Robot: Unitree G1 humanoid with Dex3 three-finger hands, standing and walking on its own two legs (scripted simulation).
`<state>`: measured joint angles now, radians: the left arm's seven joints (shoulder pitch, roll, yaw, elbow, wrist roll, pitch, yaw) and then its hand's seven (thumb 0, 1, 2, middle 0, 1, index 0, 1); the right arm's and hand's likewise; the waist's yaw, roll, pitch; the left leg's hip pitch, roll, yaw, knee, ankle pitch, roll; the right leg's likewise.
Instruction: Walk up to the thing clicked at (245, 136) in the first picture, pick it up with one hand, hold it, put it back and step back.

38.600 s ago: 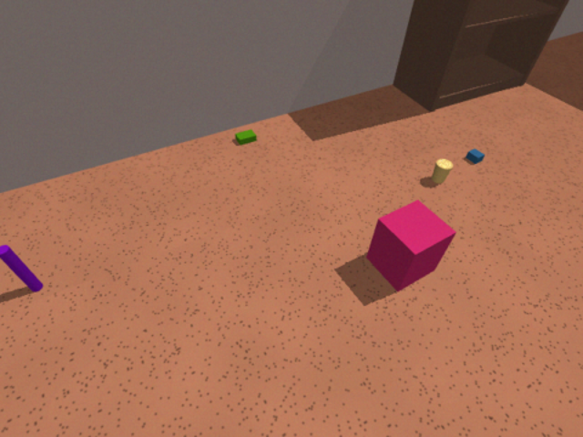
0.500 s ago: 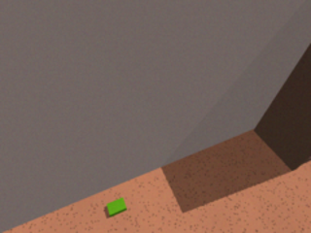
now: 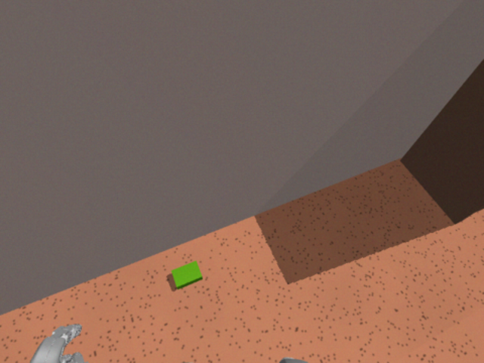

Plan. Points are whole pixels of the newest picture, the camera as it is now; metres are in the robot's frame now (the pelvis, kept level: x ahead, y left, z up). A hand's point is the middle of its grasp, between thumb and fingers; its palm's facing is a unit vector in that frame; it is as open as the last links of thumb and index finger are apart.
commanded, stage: step back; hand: left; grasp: from above
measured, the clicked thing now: (187, 274) +0.47 +0.17 -0.74
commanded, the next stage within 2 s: none
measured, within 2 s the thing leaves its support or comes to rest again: neither
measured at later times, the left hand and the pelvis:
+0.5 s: hand out of the picture +0.03 +0.29 -0.15, palm faces -0.12 -0.90 -0.41, open 7.4 cm; pelvis -0.09 +0.03 +0.00, yaw -6 degrees
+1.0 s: hand out of the picture -0.08 +0.29 -0.15, palm faces -0.03 -0.94 -0.34, open 7.4 cm; pelvis -0.23 +0.04 +0.00, yaw -1 degrees
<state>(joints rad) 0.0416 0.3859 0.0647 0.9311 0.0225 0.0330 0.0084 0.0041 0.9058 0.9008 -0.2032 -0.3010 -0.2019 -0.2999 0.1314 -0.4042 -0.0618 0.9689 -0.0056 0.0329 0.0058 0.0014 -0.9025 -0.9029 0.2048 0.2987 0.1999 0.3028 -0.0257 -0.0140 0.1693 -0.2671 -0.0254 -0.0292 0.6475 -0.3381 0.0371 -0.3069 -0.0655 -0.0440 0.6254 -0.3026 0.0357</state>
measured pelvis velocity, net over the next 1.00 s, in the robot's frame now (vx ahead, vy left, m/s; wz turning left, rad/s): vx -0.23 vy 0.04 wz -0.01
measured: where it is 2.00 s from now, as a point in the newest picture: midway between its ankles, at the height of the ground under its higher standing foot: outside the picture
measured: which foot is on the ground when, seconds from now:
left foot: down 0.00-0.54, up 0.56-0.90, down 0.92-1.00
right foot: down 0.00-0.02, up 0.04-0.46, down 0.48-0.96, up 0.98-1.00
